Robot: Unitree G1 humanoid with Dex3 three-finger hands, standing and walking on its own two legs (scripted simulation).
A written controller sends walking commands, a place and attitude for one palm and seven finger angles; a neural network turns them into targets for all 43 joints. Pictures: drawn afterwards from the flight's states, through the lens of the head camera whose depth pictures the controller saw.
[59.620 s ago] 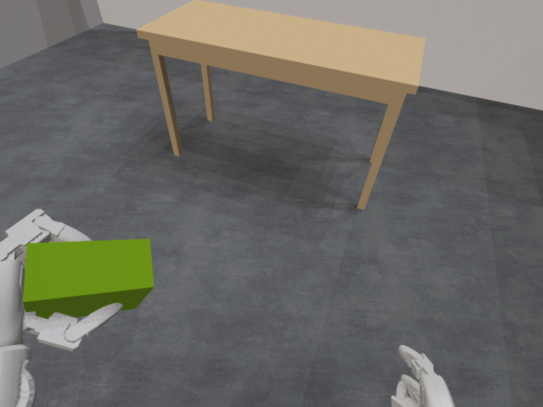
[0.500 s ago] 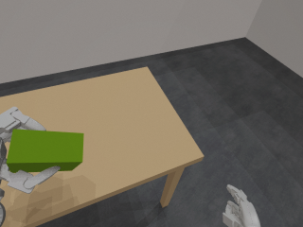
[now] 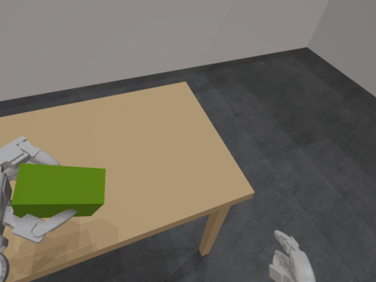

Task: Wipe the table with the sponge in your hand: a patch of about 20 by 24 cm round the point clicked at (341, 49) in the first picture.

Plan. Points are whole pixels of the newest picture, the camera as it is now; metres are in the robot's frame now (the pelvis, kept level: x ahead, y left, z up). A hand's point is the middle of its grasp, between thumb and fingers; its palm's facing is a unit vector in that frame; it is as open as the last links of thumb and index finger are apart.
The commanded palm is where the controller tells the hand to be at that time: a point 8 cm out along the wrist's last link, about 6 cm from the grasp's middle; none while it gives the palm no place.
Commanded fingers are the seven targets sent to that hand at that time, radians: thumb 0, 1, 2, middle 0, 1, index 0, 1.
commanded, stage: shuffle to correct the standing spot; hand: left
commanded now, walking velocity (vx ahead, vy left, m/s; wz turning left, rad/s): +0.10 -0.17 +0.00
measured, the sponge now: (73, 193) +0.23 +0.21 +0.13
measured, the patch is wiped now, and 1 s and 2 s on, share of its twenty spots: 0.00 0.00 0.00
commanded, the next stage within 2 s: none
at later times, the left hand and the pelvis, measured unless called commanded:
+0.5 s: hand (37, 195) +0.21 +0.24 +0.16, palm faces +0.30 -0.86 -0.41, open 9.9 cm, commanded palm +0.15 +0.28 +0.18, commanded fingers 0.00 0.10 1.30 -1.20 -1.60 -1.20 -1.60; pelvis -0.01 +0.00 +0.00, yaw +1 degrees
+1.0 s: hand (37, 194) +0.21 +0.24 +0.16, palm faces +0.31 -0.86 -0.41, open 9.9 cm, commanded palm +0.15 +0.28 +0.18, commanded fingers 0.00 0.10 1.30 -1.20 -1.60 -1.20 -1.60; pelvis +0.00 +0.00 +0.00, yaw +1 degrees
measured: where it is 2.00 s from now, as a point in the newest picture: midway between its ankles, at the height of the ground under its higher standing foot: outside the picture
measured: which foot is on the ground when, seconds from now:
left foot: down 0.00-1.00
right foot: down 0.00-1.00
